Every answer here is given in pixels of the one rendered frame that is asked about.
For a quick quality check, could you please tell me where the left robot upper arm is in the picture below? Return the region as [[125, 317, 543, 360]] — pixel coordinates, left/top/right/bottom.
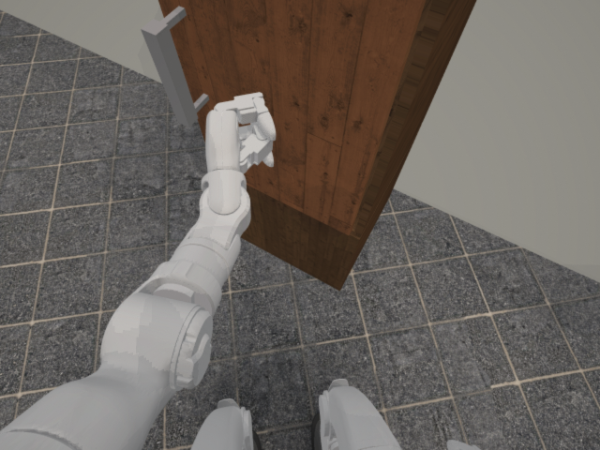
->
[[0, 292, 213, 450]]

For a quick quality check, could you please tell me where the handle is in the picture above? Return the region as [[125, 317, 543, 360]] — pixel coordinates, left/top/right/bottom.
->
[[141, 6, 209, 128]]

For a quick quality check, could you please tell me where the robot right thigh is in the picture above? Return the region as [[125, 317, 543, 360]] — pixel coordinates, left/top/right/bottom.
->
[[319, 386, 402, 450]]

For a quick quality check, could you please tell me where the robot left forearm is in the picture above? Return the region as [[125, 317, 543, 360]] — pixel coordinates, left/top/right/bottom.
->
[[100, 169, 251, 363]]

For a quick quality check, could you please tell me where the cupboard door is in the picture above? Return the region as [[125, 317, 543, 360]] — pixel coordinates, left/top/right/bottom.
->
[[158, 0, 426, 235]]

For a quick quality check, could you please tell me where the robot left shin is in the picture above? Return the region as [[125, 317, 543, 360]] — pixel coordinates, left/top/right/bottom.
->
[[217, 398, 241, 410]]

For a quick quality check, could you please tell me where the robot left hand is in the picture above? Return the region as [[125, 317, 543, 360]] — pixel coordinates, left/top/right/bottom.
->
[[205, 92, 276, 174]]

